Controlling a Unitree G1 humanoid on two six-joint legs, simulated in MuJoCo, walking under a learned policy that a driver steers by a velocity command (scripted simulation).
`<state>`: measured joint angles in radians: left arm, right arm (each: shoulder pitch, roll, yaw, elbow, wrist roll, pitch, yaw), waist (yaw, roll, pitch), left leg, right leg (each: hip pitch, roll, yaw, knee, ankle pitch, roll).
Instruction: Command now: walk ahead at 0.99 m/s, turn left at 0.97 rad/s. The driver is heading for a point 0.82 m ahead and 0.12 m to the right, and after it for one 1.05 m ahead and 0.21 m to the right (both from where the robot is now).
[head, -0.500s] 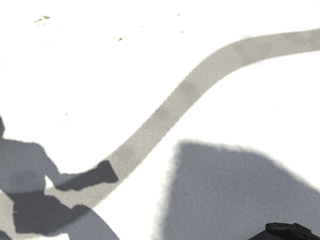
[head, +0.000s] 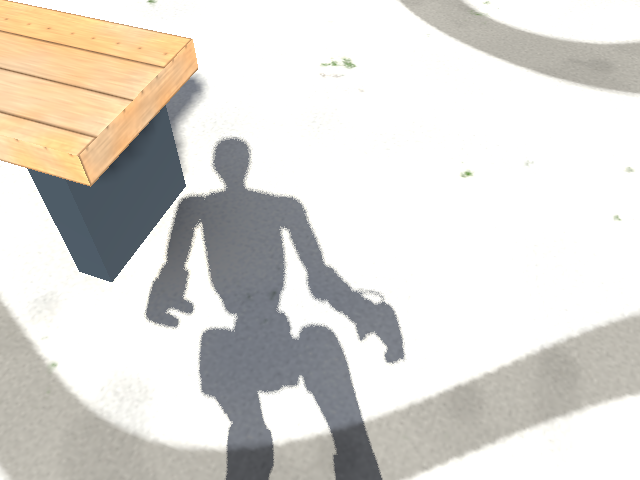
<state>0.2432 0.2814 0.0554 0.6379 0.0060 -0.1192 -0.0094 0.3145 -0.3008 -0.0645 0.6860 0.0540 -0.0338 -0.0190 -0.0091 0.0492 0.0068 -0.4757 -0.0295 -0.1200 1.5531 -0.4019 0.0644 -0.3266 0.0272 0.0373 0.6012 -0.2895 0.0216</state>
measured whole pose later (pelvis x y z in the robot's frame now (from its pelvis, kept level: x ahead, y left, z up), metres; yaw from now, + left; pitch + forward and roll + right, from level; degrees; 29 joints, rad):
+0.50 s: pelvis +0.41 +0.03 +0.01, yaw +2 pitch +0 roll +3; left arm 0.35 0.28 0.03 0.82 -0.05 -0.07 0.01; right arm 0.24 -0.25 -0.06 0.71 -0.02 -0.10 0.02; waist 0.01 -0.04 0.03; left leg -0.26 -0.03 0.12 0.51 -0.24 0.04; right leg -0.48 -0.10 0.08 1.34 -0.28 -0.05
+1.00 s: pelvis +0.80 -0.05 +0.01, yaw -26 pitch +0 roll +1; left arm 0.32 0.30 0.06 0.65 -0.01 -0.04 -0.03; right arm -0.01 -0.29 -0.02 0.59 -0.01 -0.10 -0.01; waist 0.06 0.00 0.13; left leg -0.60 0.04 -0.17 1.20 -0.39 -0.05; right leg -0.33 0.18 0.06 0.50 -0.15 -0.15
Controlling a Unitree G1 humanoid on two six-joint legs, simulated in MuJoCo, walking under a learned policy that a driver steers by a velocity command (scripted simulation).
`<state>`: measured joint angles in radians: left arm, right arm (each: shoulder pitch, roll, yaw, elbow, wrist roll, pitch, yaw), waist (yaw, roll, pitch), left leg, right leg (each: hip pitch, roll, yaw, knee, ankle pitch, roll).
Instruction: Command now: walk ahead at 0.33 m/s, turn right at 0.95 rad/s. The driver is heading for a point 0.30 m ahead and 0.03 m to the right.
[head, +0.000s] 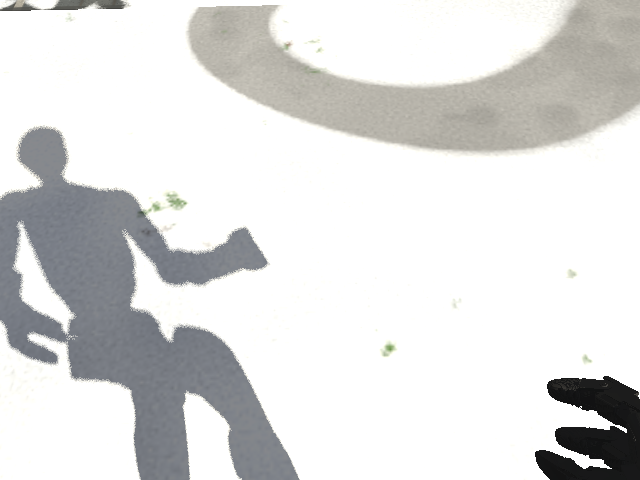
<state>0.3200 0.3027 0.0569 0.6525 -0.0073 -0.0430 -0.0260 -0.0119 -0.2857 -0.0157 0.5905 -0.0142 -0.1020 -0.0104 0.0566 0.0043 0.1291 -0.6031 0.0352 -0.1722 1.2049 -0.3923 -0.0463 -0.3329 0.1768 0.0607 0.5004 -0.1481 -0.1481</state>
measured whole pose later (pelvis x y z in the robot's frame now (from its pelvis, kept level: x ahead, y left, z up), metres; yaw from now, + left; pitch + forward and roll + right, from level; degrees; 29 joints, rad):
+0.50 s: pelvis +0.17 +0.07 +0.00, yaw -18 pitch +0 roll +0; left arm 0.13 0.28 0.03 0.64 -0.01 0.04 0.02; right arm 0.19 -0.24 -0.03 0.70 -0.01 0.02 -0.02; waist -0.04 -0.01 0.08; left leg -0.38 -0.06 -0.06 0.44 -0.06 0.03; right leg -0.37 0.02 0.08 0.82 -0.46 0.05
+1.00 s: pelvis +0.20 +0.03 +0.00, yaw -18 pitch -1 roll +0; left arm 0.25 0.21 0.01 0.76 0.01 -0.02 0.01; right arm 0.18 -0.23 -0.03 0.80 -0.01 0.00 -0.02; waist -0.01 0.00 0.03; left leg -0.32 -0.02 -0.06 0.51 -0.18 -0.02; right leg -0.17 0.05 0.04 0.54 -0.35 -0.04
